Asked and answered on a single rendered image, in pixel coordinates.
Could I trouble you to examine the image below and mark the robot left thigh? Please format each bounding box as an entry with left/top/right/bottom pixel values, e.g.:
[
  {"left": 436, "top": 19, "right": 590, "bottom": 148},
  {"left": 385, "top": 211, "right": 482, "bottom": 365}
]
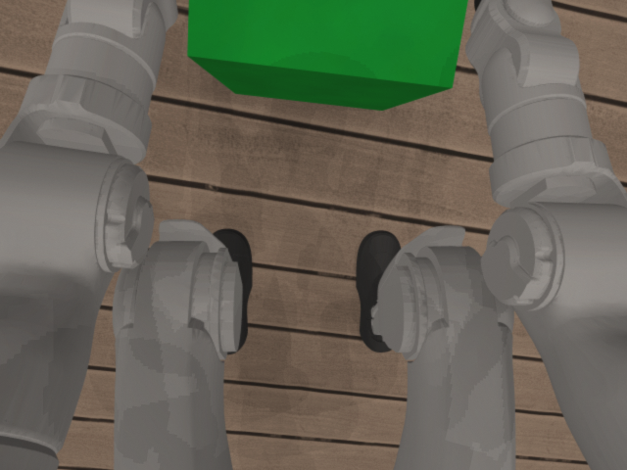
[{"left": 114, "top": 241, "right": 243, "bottom": 470}]

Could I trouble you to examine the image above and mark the robot right shin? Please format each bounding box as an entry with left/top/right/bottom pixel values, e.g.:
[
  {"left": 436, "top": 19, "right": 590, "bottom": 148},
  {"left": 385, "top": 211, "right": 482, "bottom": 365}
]
[{"left": 371, "top": 225, "right": 514, "bottom": 350}]

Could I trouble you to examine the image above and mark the carton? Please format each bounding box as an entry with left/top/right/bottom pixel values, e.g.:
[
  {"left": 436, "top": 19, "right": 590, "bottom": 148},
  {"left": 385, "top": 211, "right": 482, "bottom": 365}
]
[{"left": 187, "top": 0, "right": 468, "bottom": 111}]

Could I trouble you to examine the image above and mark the robot left forearm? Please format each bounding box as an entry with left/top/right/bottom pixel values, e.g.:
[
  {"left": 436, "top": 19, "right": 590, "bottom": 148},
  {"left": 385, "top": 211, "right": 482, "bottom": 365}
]
[{"left": 0, "top": 0, "right": 178, "bottom": 165}]

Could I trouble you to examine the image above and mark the right robot upper arm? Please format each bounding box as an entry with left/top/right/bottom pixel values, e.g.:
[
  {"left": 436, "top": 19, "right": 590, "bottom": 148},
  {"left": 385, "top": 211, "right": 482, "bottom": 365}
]
[{"left": 481, "top": 202, "right": 627, "bottom": 470}]

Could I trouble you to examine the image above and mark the robot right forearm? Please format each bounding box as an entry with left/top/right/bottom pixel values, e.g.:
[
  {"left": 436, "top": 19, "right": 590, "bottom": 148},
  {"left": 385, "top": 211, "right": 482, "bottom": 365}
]
[{"left": 465, "top": 0, "right": 627, "bottom": 209}]

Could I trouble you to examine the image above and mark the left robot upper arm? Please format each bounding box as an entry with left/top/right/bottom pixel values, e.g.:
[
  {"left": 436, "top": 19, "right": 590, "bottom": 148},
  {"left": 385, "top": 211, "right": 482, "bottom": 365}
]
[{"left": 0, "top": 141, "right": 155, "bottom": 470}]

